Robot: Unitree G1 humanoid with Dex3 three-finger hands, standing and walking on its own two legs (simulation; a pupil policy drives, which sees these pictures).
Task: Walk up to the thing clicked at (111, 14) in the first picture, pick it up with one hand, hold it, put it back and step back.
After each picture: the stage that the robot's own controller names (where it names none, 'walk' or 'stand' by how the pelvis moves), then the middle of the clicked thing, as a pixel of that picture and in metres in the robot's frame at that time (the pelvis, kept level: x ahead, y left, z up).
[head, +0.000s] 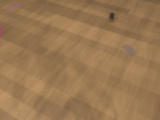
stand; (111, 17) +1.94 -0.41 -0.72
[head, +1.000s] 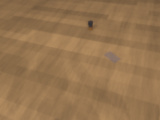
walk; (90, 25) +1.84 +0.03 -0.70
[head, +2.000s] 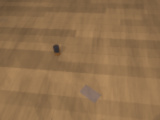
walk; (56, 50) +1.23 +0.34 -0.71
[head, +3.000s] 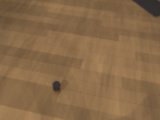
walk; (56, 87) +0.77 +0.24 -0.69
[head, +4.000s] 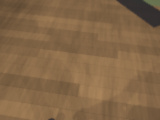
walk; out of the picture +0.47 +0.21 -0.70
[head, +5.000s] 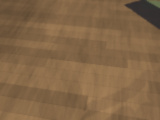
stand; out of the picture +0.37 +0.20 -0.72
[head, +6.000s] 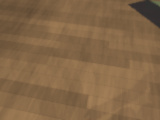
stand; out of the picture +0.38 +0.19 -0.72
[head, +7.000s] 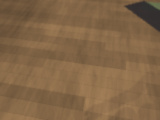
stand; out of the picture +0.37 +0.22 -0.73
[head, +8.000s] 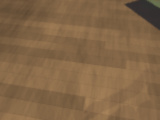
stand; out of the picture +0.35 +0.22 -0.73
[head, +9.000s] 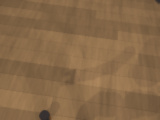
go down; (45, 117) +0.39 +0.22 -0.65
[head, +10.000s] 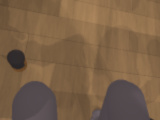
go down; (17, 61) +0.44 +0.25 -0.29
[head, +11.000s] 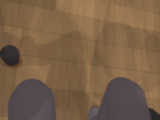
close in; (11, 57) +0.44 +0.26 -0.28
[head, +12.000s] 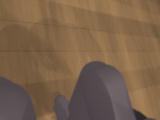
close in; out of the picture +0.43 +0.29 -0.22
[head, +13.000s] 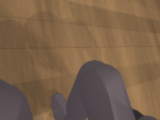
close; out of the picture +0.42 +0.30 -0.22
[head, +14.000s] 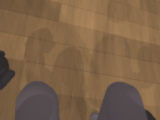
lift; out of the picture +0.35 +0.28 -0.10
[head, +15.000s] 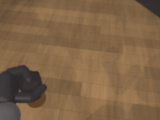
hold; (33, 90) +0.33 +0.17 +0.03
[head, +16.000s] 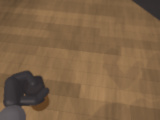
hold; (36, 94) +0.33 +0.17 -0.01
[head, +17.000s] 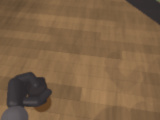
crouch; (39, 95) +0.33 +0.16 -0.01
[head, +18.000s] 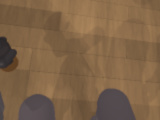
crouch; (3, 56) +0.44 +0.24 -0.10
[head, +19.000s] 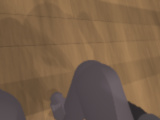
lower; out of the picture +0.43 +0.31 -0.23
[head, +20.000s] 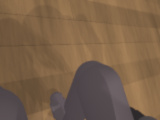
lower; out of the picture +0.42 +0.31 -0.23
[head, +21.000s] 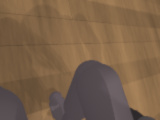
lower; out of the picture +0.43 +0.31 -0.23
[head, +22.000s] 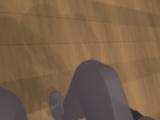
lower; out of the picture +0.43 +0.31 -0.23
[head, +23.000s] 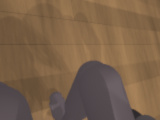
draw back; out of the picture +0.42 +0.30 -0.23
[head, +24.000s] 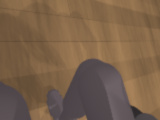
withdraw; out of the picture +0.42 +0.30 -0.23
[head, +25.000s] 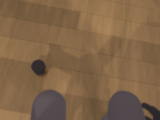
walk; (40, 69) +0.46 +0.23 -0.39
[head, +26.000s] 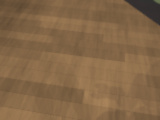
stand; out of the picture +0.38 +0.19 -0.66
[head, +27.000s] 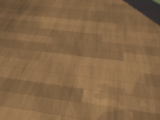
stand; out of the picture +0.40 +0.21 -0.67
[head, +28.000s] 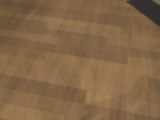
stand; out of the picture +0.39 +0.19 -0.70
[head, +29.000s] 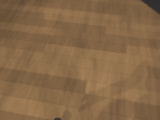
walk; out of the picture +0.42 +0.19 -0.71
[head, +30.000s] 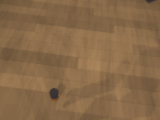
walk; (54, 94) +0.58 +0.19 -0.71
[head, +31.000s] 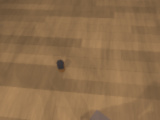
walk; (61, 66) +0.93 +0.28 -0.70
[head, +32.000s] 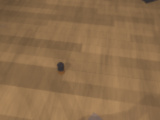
stand; (61, 68) +0.97 +0.22 -0.71
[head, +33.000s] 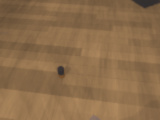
stand; (61, 72) +1.01 +0.23 -0.73
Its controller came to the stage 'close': yes
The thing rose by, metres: 0.71
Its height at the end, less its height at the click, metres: +0.00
